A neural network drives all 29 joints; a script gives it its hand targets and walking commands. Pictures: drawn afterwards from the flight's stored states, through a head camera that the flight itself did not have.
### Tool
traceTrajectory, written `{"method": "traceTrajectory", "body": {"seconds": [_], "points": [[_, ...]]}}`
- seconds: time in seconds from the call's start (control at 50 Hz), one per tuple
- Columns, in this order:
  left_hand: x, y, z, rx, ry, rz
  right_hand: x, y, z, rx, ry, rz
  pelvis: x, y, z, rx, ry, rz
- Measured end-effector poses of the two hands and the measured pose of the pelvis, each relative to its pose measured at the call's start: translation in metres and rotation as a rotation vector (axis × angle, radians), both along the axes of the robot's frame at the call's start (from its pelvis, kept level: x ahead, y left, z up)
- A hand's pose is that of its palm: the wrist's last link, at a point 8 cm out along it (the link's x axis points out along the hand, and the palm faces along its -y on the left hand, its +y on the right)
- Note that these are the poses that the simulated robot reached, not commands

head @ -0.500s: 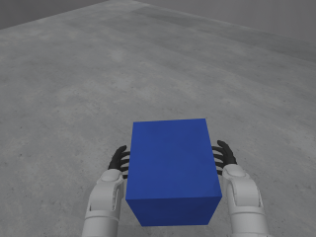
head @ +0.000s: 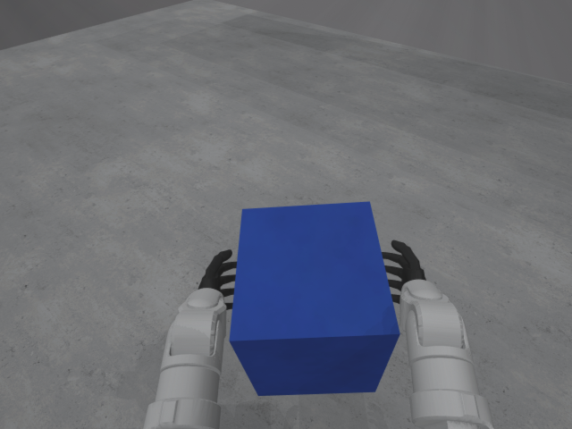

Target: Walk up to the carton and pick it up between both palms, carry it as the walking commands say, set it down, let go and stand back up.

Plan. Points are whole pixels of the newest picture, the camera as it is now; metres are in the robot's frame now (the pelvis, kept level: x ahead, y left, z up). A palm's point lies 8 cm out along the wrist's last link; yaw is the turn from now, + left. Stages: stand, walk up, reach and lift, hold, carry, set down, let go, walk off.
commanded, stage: set down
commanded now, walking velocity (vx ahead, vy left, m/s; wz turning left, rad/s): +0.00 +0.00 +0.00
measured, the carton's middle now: (311, 303) +0.31 -0.02 -0.03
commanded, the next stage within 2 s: none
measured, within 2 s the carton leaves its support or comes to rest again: neither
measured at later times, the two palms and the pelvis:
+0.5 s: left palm (221, 307) +0.31 +0.12 -0.02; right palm (401, 304) +0.30 -0.17 -0.02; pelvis -0.02 +0.01 -0.02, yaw -2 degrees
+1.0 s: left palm (231, 322) +0.34 +0.12 -0.12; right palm (386, 316) +0.33 -0.17 -0.11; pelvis -0.04 +0.00 -0.07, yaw -2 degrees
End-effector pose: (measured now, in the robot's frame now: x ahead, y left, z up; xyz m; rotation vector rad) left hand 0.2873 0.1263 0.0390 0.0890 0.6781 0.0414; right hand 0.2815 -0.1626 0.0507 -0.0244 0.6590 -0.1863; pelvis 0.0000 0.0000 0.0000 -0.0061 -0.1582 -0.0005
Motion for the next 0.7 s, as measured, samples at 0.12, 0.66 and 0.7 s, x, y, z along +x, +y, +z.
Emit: {"method": "traceTrajectory", "body": {"seconds": [0.12, 0.66, 0.7], "points": [[0.006, -0.003, -0.011, -0.011, 0.027, -0.023, -0.003, -0.003, -0.012, 0.008, 0.024, -0.036, -0.004, 0.006, -0.004, 0.002, 0.001, -0.018], [0.025, -0.007, -0.095, -0.030, 0.032, 0.040, 0.024, -0.007, -0.101, 0.036, 0.023, -0.015, -0.029, 0.002, -0.032, 0.024, 0.287, -0.025], [0.026, -0.007, -0.104, -0.032, 0.029, 0.046, 0.027, -0.008, -0.109, 0.040, 0.021, -0.013, -0.032, 0.001, -0.036, 0.024, 0.313, -0.024]]}}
